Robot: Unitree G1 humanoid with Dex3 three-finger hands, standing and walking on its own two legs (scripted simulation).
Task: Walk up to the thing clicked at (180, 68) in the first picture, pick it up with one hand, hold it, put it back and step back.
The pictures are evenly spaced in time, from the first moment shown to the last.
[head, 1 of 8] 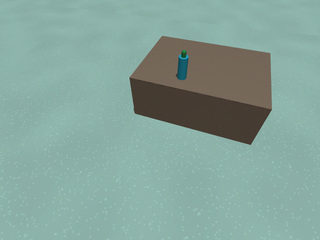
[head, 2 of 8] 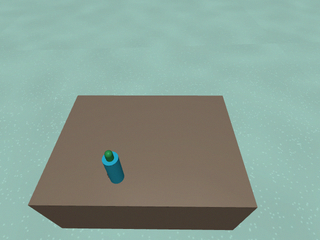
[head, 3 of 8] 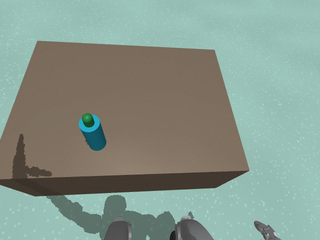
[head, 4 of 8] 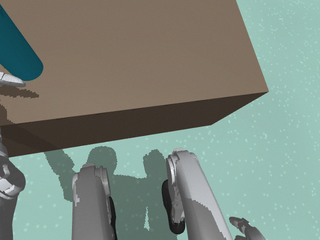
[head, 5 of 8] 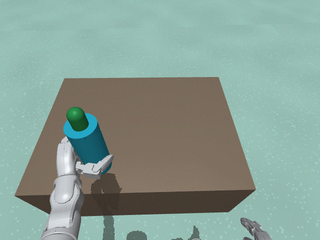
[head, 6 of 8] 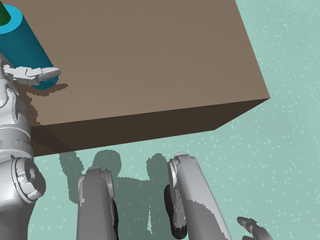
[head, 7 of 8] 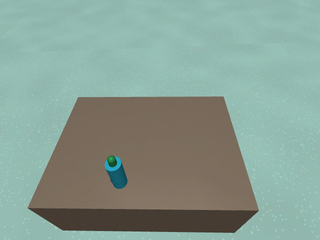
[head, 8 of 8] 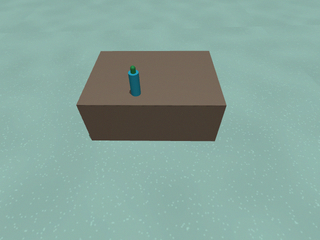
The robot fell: no
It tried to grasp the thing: yes
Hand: left
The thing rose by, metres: 0.33
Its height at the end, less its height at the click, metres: +0.00
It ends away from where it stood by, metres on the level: 0.02
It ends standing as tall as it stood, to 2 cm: yes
